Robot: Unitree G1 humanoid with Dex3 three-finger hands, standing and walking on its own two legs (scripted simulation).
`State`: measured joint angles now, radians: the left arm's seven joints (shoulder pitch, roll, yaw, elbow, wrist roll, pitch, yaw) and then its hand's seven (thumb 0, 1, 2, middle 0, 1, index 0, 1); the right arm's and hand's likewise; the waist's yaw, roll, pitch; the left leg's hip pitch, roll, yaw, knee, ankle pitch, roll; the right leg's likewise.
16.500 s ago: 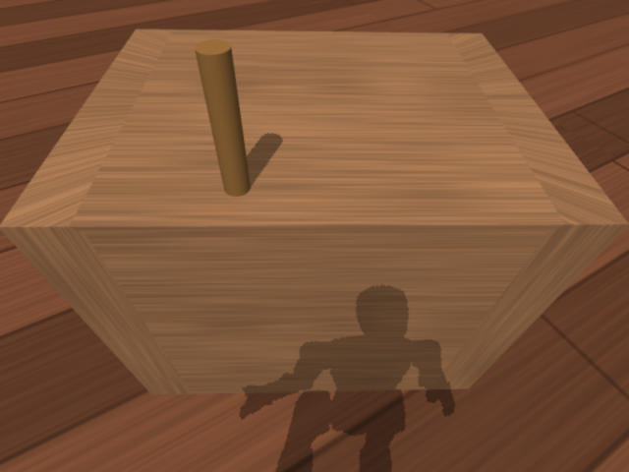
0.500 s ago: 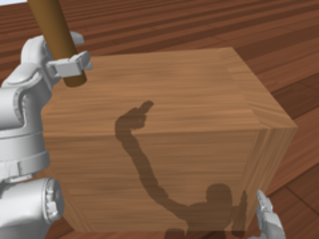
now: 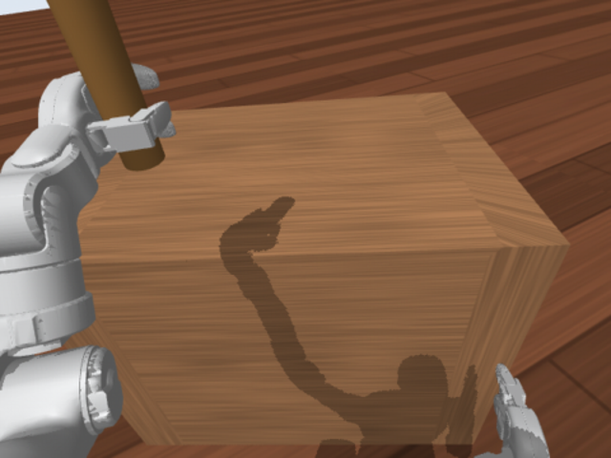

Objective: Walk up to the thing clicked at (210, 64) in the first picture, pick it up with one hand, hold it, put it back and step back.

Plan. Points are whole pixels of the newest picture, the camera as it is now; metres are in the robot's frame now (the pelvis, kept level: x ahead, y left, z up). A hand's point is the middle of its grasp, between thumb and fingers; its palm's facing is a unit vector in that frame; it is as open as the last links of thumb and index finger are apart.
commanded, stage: hold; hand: left
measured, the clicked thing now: (98, 48) +0.34 +0.17 +0.41
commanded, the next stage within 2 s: crouch in 1.20 s
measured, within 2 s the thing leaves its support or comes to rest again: neither
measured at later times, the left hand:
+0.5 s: hand (141, 109) +0.35 +0.16 +0.35, palm faces +0.16 -0.99 +0.00, open 6.0 cm
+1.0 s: hand (141, 113) +0.34 +0.16 +0.35, palm faces +0.16 -0.99 +0.00, open 6.0 cm
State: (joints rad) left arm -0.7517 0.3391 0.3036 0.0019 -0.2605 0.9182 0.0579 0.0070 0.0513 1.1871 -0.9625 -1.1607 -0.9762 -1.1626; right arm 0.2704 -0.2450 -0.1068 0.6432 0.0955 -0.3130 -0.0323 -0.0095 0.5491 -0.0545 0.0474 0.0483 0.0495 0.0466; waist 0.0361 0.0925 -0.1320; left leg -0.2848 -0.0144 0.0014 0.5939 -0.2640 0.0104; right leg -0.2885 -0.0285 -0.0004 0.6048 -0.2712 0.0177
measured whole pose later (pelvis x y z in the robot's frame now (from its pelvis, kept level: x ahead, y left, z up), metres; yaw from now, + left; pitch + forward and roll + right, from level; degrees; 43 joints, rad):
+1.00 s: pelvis +0.00 +0.00 +0.00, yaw +0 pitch -3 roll +0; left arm -0.75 0.33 0.30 -0.01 -0.26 0.90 0.07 0.01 0.05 1.19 -0.96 -1.16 -0.98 -1.16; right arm 0.27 -0.23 -0.11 0.65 0.09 -0.31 -0.03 -0.01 0.54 -0.06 0.05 0.05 0.05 0.05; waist 0.03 0.09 -0.12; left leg -0.28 -0.01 0.01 0.60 -0.26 0.01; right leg -0.29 -0.03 0.01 0.60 -0.27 0.02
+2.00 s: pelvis +0.00 +0.00 +0.00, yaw -1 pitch +1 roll +0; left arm -0.81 0.39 0.31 0.56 -0.17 0.44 0.02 0.01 0.05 1.19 -0.97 -1.16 -0.98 -1.16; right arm 0.26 -0.24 -0.08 0.67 0.04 -0.37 -0.09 -0.01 0.56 -0.05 0.05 0.05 0.05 0.05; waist -0.03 0.06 -0.08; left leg -0.36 0.01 0.01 0.61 -0.26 0.00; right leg -0.37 -0.01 0.01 0.61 -0.25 0.01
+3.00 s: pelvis +0.03 +0.00 +0.01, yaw -1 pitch +4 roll -1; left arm -0.81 0.41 0.33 0.79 -0.13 0.14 -0.01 0.01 0.05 1.19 -0.97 -1.16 -0.98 -1.16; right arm 0.27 -0.23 -0.05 0.58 0.03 -0.28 -0.05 -0.01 0.55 -0.05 0.05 0.05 0.05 0.05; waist -0.06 0.04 -0.07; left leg -0.35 0.01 0.01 0.55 -0.27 0.01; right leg -0.34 0.00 0.01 0.52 -0.25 0.02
